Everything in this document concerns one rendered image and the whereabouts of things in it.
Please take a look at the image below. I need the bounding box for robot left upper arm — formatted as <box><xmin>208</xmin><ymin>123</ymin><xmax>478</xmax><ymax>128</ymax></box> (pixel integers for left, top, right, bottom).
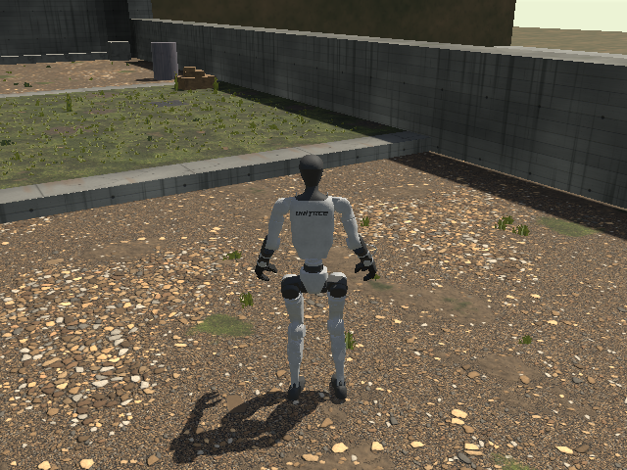
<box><xmin>265</xmin><ymin>197</ymin><xmax>292</xmax><ymax>250</ymax></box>

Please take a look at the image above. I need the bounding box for left robot forearm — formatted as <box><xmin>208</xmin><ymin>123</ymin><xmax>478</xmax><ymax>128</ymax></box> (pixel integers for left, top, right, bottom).
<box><xmin>257</xmin><ymin>235</ymin><xmax>275</xmax><ymax>267</ymax></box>

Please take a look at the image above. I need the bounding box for humanoid robot torso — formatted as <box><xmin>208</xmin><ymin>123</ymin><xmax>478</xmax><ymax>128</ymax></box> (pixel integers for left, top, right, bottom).
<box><xmin>289</xmin><ymin>192</ymin><xmax>335</xmax><ymax>294</ymax></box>

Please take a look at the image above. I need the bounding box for humanoid robot head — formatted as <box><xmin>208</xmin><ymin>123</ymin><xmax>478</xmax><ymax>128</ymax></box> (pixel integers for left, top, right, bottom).
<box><xmin>295</xmin><ymin>154</ymin><xmax>328</xmax><ymax>201</ymax></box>

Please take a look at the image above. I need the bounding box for right robot forearm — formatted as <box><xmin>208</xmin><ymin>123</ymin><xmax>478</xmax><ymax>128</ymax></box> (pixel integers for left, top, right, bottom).
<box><xmin>353</xmin><ymin>234</ymin><xmax>373</xmax><ymax>266</ymax></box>

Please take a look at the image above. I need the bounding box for right robot hand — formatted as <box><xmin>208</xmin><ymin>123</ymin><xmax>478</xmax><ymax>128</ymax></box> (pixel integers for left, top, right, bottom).
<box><xmin>355</xmin><ymin>260</ymin><xmax>377</xmax><ymax>281</ymax></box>

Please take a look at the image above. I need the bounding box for left robot hand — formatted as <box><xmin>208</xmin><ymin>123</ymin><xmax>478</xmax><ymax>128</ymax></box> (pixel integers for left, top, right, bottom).
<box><xmin>255</xmin><ymin>263</ymin><xmax>277</xmax><ymax>281</ymax></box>

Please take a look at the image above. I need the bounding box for robot right upper arm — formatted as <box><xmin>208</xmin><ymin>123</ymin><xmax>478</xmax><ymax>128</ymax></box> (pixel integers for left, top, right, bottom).
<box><xmin>332</xmin><ymin>197</ymin><xmax>362</xmax><ymax>250</ymax></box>

